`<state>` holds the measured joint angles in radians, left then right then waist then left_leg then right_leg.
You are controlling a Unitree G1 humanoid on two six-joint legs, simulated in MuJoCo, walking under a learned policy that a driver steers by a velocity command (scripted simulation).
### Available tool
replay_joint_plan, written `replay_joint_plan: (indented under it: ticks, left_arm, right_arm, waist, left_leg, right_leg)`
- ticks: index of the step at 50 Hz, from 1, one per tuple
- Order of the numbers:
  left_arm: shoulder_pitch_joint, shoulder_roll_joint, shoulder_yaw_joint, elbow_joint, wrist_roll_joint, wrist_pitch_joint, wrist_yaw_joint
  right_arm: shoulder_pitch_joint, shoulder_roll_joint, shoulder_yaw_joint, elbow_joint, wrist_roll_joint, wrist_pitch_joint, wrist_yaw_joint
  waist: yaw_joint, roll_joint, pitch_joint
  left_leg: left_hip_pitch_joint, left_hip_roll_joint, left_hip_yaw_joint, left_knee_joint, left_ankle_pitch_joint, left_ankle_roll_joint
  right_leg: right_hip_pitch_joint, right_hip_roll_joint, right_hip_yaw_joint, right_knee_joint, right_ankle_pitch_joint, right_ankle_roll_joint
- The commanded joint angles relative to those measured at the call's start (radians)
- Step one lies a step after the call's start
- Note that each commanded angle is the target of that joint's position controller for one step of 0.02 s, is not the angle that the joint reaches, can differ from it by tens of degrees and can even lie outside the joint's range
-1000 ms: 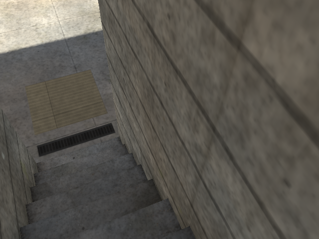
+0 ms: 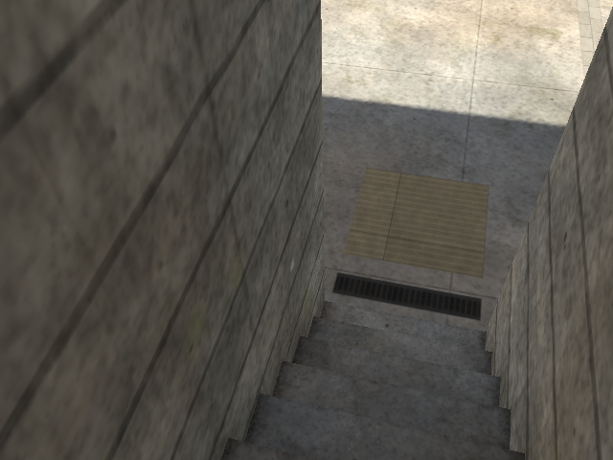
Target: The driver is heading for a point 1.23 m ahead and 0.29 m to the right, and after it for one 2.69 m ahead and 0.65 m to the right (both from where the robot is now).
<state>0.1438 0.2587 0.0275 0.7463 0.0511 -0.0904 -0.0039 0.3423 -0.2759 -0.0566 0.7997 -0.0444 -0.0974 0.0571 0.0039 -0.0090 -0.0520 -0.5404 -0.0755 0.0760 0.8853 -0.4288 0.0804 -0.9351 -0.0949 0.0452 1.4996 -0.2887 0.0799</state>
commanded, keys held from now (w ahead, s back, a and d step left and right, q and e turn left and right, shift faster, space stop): q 0.02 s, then no key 0.12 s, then w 0.86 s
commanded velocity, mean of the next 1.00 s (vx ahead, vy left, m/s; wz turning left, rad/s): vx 0.31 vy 0.00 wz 0.15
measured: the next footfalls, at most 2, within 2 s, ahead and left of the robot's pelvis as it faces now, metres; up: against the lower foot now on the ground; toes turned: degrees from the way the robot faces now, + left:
right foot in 0.16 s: +0.00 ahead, -0.12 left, +0.00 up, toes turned +6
left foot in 0.60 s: +0.13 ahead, +0.10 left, +0.00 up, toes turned +3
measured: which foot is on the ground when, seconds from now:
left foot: down 0.00-0.28, up 0.30-0.58, down 0.60-0.84, up 0.86-1.00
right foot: up 0.00-0.14, down 0.16-0.60, up 0.62-0.84, down 0.86-1.00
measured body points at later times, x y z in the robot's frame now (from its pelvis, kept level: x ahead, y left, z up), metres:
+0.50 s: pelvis +0.07 -0.02 +0.01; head +0.06 -0.03 +0.46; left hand -0.01 +0.20 -0.13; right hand +0.31 -0.21 -0.07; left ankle +0.07 +0.11 -0.63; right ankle -0.04 -0.13 -0.69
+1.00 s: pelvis +0.27 -0.03 -0.21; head +0.30 -0.02 +0.24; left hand +0.24 +0.23 -0.36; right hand +0.36 -0.29 -0.34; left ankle +0.37 +0.11 -0.81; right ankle +0.20 -0.10 -0.90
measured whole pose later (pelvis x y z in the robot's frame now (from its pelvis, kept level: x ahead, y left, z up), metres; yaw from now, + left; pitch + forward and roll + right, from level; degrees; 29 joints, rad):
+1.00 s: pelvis +0.27 -0.03 -0.21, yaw +4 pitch -2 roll +0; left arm 0.37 0.25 0.00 0.99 0.01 -0.02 0.02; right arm 0.22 -0.21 -0.03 0.88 -0.06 -0.03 -0.09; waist -0.03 -0.03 0.11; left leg -0.80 -0.01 -0.05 1.35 -0.26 0.03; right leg -0.25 0.11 -0.02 0.89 -0.62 -0.13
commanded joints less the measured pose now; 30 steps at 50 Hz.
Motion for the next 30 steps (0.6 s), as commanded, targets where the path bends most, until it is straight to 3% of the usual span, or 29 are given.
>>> replay_joint_plan:
  ticks: [1,2,3,4,5,6,7,8,9,10,11,12,13,14,15,17,18,19,20,21,23,25,26,27,28,29,30]
  left_arm:
    - [0.245,0.126,0.031,0.032,0.018,0.045,-0.058]
    - [0.239,0.124,0.032,0.027,0.022,0.046,-0.072]
    - [0.237,0.107,0.03,0.018,0.014,0.043,-0.073]
    - [0.225,0.087,0.02,0.02,0.007,0.045,-0.078]
    - [0.22,0.077,0.015,0.024,0.005,0.046,-0.079]
    - [0.218,0.054,0.007,0.026,-0.031,0.045,-0.067]
    - [0.284,0.039,0.002,0.076,-0.039,0.049,-0.073]
    - [0.342,0.03,0.003,0.121,-0.026,0.047,-0.078]
    - [0.416,0.018,0.003,0.164,-0.033,0.042,-0.077]
    - [0.285,0.044,0.0,0.153,-0.083,0.04,-0.083]
    - [0.214,0.097,0.004,0.157,-0.091,0.032,-0.081]
    - [0.152,0.117,0.003,0.175,-0.091,0.021,-0.066]
    - [0.15,0.104,0.001,0.189,-0.082,0.015,-0.051]
    - [0.05,0.162,0.021,0.194,-0.078,0.003,-0.047]
    - [0.059,0.161,0.025,0.188,-0.072,-0.005,-0.049]
    - [0.185,0.108,0.017,0.182,-0.026,-0.02,-0.017]
    - [0.266,0.086,0.024,0.191,0.015,-0.024,0.004]
    - [0.327,0.065,0.019,0.184,-0.001,-0.032,0.019]
    - [0.314,0.042,0.012,0.169,-0.006,-0.038,0.024]
    - [0.283,0.003,0.003,0.17,0.012,-0.035,0.024]
    - [0.316,-0.031,-0.017,0.185,0.019,-0.036,0.019]
    - [0.319,-0.028,-0.028,0.19,0.028,-0.036,0.014]
    - [0.301,-0.022,-0.03,0.19,0.034,-0.033,0.01]
    - [0.243,0.015,-0.026,0.173,0.035,-0.035,0.005]
    - [0.127,0.058,-0.018,0.132,0.034,-0.042,-0.002]
    - [-0.019,0.146,0.011,0.106,0.019,-0.041,-0.022]
    - [-0.087,0.166,0.024,0.111,0.038,-0.043,-0.042]
  right_arm:
    - [-0.177,-0.123,-0.001,-0.102,0.01,-0.016,-0.006]
    - [-0.137,-0.133,0.006,-0.073,0.004,-0.023,-0.009]
    - [-0.096,-0.115,0.012,-0.039,-0.017,-0.024,-0.006]
    - [-0.066,-0.103,0.023,-0.008,-0.026,-0.024,0.003]
    - [-0.064,-0.092,0.032,-0.002,-0.02,-0.025,0.009]
    - [-0.197,-0.071,0.057,-0.034,-0.02,-0.024,0.024]
    - [-0.284,-0.079,0.064,-0.055,-0.005,-0.023,0.039]
    - [-0.298,-0.1,0.067,-0.052,0.008,-0.021,0.054]
    - [-0.302,-0.114,0.067,-0.044,0.021,-0.014,0.068]
    - [-0.137,-0.092,0.07,-0.018,0.066,0.007,0.09]
    - [-0.025,-0.163,0.04,-0.008,0.053,0.032,0.09]
    - [-0.059,-0.191,0.022,-0.023,0.054,0.053,0.078]
    - [-0.091,-0.199,0.01,-0.026,0.04,0.066,0.059]
    - [-0.081,-0.182,-0.011,-0.064,0.007,0.068,0.049]
    - [-0.198,-0.155,-0.004,-0.091,0.001,0.058,0.05]
    - [-0.353,-0.051,0.018,-0.138,-0.017,0.033,0.041]
    - [-0.327,0.0,0.033,-0.129,-0.044,0.019,0.033]
    - [-0.339,0.022,0.035,-0.131,-0.035,0.009,0.03]
    - [-0.347,0.021,0.034,-0.127,-0.041,0.003,0.035]
    - [-0.321,0.022,0.033,-0.105,-0.062,0.0,0.035]
    - [-0.321,0.013,0.029,-0.109,-0.077,0.001,0.052]
    - [-0.314,0.003,0.028,-0.13,-0.077,0.001,0.065]
    - [-0.31,0.011,0.032,-0.147,-0.068,0.003,0.066]
    - [-0.284,0.001,0.03,-0.16,-0.065,0.0,0.061]
    - [-0.185,-0.024,0.022,-0.151,-0.066,-0.005,0.047]
    - [0.057,-0.033,0.014,-0.097,-0.04,-0.013,0.05]
    - [0.275,-0.09,-0.014,-0.031,-0.066,-0.021,0.025]
  waist:
    - [0.127,0.023,-0.047]
    - [0.111,0.04,-0.04]
    - [0.108,0.055,-0.033]
    - [0.094,0.058,-0.04]
    - [0.084,0.071,-0.04]
    - [0.14,0.078,-0.053]
    - [0.17,0.083,-0.051]
    - [0.185,0.084,-0.038]
    - [0.199,0.093,-0.016]
    - [0.092,-0.011,-0.038]
    - [0.006,0.004,-0.032]
    - [-0.028,0.003,-0.015]
    - [-0.032,0.007,-0.013]
    - [-0.083,-0.118,0.112]
    - [0.001,-0.133,0.188]
    - [0.118,-0.093,0.177]
    - [0.146,-0.103,0.143]
    - [0.162,-0.036,0.113]
    - [0.16,-0.033,0.098]
    - [0.136,-0.044,0.093]
    - [0.136,-0.07,0.079]
    - [0.119,-0.041,0.047]
    - [0.111,-0.039,0.035]
    - [0.078,-0.059,0.045]
    - [0.005,-0.05,0.029]
    - [-0.143,0.043,0.034]
    - [-0.221,0.127,-0.002]
  left_leg:
    - [-0.215,0.196,-0.312,-0.288,0.36,0.185]
    - [-0.187,0.2,-0.317,-0.255,0.361,0.172]
    - [-0.156,0.229,-0.353,-0.232,0.445,0.186]
    - [-0.077,0.25,-0.354,-0.165,0.496,0.173]
    - [-0.066,0.255,-0.349,-0.127,0.516,0.157]
    - [-0.169,0.263,-0.359,-0.131,0.708,0.111]
    - [-0.244,0.247,-0.323,-0.124,0.772,0.075]
    - [-0.285,0.229,-0.306,-0.108,0.745,0.046]
    - [-0.291,0.223,-0.329,-0.099,0.698,0.042]
    - [-0.117,0.163,-0.308,-0.18,0.479,0.007]
    - [0.015,0.146,-0.291,-0.214,0.276,-0.002]
    - [0.103,0.17,-0.348,-0.227,-0.012,-0.01]
    - [0.097,0.171,-0.343,-0.195,-0.132,0.009]
    - [-0.007,0.089,-0.163,-0.139,-0.183,-0.029]
    - [-0.133,0.033,-0.074,-0.022,-0.157,-0.053]
    - [-0.31,0.035,-0.089,0.061,-0.065,-0.015]
    - [-0.409,0.069,-0.17,0.165,-0.02,0.004]
    - [-0.459,0.059,-0.135,0.183,-0.011,0.019]
    - [-0.449,0.066,-0.12,0.202,0.029,0.034]
    - [-0.437,0.091,-0.132,0.256,0.133,0.045]
    - [-0.389,0.088,-0.085,0.376,0.193,0.062]
    - [-0.268,0.086,-0.035,0.388,0.252,0.053]
    - [-0.176,0.084,-0.007,0.368,0.236,0.046]
    - [-0.046,0.068,0.025,0.355,0.219,0.036]
    - [0.187,0.035,0.07,0.317,0.193,0.022]
    - [0.52,-0.028,0.112,0.228,0.195,-0.001]
    - [0.667,0.075,-0.08,0.027,0.309,-0.02]
  right_leg:
    - [0.191,0.045,-0.007,0.096,0.321,-0.015]
    - [0.192,0.04,-0.003,0.089,0.322,-0.012]
    - [0.197,0.037,0.001,0.083,0.304,-0.004]
    - [0.164,0.018,0.023,0.016,0.308,0.005]
    - [0.201,0.009,0.022,-0.03,0.298,0.017]
    - [0.39,-0.006,-0.017,-0.056,0.219,0.032]
    - [0.56,0.012,-0.052,-0.101,0.186,0.052]
    - [0.68,0.028,-0.077,-0.155,0.156,0.071]
    - [0.762,0.052,-0.097,-0.247,0.113,0.08]
    - [0.7,0.101,-0.09,-0.598,0.006,0.032]
    - [0.651,0.12,-0.037,-0.692,-0.007,-0.017]
    - [0.612,0.08,0.051,-0.867,-0.049,-0.032]
    - [0.681,0.081,0.048,-0.936,-0.125,-0.049]
    - [0.592,0.047,0.209,-1.02,-0.395,-0.19]
    - [0.559,0.001,0.36,-1.113,-0.624,-0.3]
    - [0.738,-0.095,0.556,-1.133,-0.455,-0.437]
    - [0.83,-0.126,0.612,-1.102,-0.381,-0.458]
    - [0.91,-0.133,0.563,-1.095,-0.293,-0.47]
    - [0.913,-0.114,0.504,-1.064,-0.244,-0.447]
    - [0.879,-0.094,0.441,-0.998,-0.191,-0.409]
    - [0.787,-0.061,0.312,-0.929,-0.058,-0.375]
    - [0.651,-0.027,0.193,-0.847,0.046,-0.335]
    - [0.576,-0.015,0.156,-0.842,0.074,-0.33]
    - [0.463,-0.005,0.128,-0.822,0.135,-0.321]
    - [0.306,0.022,0.069,-0.772,0.218,-0.306]
    - [0.077,0.061,0.003,-0.556,0.341,-0.287]
    - [0.019,0.089,-0.003,-0.15,0.219,-0.215]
